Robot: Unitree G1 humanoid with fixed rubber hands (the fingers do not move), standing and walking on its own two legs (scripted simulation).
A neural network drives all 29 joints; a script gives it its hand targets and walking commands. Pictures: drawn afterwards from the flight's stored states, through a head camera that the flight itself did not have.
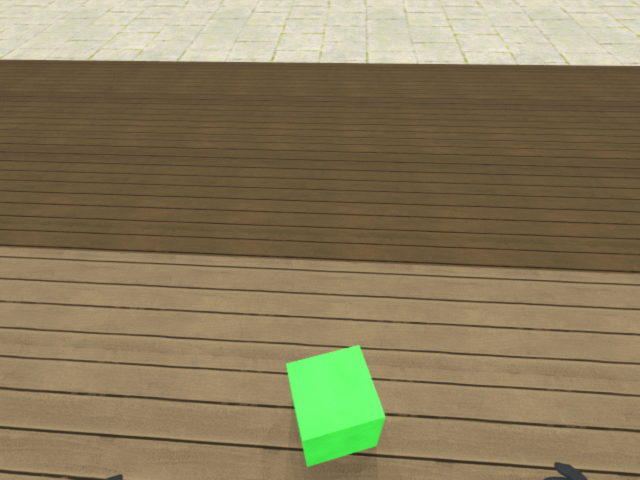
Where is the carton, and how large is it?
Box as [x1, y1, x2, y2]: [286, 345, 384, 466]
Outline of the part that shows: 358,345 286,364 307,466 376,445 384,419 384,414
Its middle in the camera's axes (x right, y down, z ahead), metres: +0.04 +0.48 +1.10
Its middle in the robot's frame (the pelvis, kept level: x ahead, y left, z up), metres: +0.45 -0.01 -0.66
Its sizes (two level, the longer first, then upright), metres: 0.210 0.200 0.250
